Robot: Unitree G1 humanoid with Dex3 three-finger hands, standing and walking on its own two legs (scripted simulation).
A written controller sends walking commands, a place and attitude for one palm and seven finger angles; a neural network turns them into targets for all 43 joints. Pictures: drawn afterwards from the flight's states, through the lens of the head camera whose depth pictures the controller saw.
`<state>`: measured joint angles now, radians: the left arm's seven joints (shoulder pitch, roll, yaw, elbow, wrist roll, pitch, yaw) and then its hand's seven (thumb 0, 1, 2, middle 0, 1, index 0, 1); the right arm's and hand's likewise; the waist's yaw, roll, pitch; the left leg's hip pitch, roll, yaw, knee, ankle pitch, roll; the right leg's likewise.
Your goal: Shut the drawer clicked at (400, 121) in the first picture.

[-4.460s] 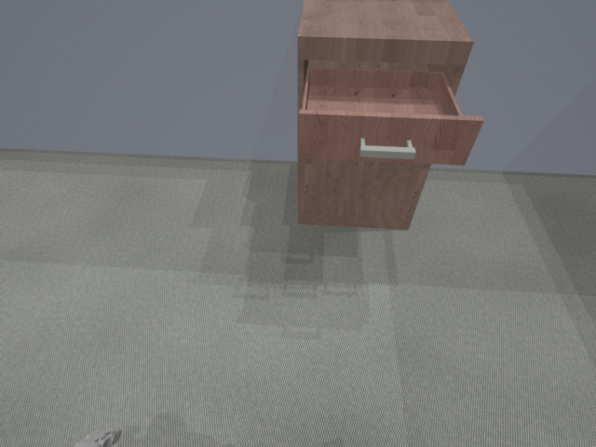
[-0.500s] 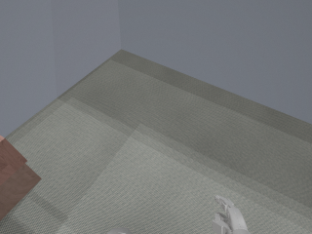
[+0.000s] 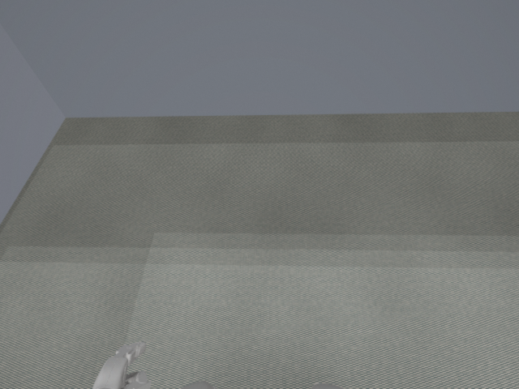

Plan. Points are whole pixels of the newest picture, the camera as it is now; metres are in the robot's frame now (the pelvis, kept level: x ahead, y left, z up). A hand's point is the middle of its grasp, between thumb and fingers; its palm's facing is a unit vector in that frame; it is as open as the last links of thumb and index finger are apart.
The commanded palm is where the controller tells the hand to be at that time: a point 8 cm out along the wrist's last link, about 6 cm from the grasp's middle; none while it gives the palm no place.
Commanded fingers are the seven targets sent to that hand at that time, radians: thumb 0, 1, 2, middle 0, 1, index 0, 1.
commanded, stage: turn to face it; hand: left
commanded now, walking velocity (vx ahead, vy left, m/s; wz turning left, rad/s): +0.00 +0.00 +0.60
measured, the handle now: out of the picture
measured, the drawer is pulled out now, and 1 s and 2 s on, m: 0.30 0.30 0.30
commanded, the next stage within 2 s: none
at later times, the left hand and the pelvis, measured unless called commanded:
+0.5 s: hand out of the picture +0.06 +0.24 -0.17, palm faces +0.22 -0.96 -0.19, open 7.3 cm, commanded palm none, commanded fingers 0.00 0.90 0.90 -0.20 -0.30 -0.20 -0.30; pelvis +0.02 +0.03 +0.01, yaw +10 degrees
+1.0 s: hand out of the picture -0.02 +0.17 -0.13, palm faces +0.49 -0.82 -0.29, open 7.4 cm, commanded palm none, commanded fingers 0.00 0.90 0.90 -0.20 -0.30 -0.20 -0.30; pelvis +0.00 -0.04 +0.02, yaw +29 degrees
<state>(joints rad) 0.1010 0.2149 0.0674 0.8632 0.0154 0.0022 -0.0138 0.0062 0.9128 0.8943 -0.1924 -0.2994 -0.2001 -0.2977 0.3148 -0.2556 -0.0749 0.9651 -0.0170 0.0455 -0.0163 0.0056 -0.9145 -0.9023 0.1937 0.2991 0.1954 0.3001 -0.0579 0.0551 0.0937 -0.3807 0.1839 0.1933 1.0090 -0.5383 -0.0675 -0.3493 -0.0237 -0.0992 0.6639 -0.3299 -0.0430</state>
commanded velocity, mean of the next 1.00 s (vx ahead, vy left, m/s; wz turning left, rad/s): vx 0.00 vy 0.00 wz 0.60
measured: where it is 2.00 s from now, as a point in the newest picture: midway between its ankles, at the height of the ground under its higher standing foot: outside the picture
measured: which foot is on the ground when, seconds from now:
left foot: up 0.00-0.30, down 0.32-0.86, up 0.88-1.00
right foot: down 0.00-0.34, up 0.36-0.84, down 0.86-1.00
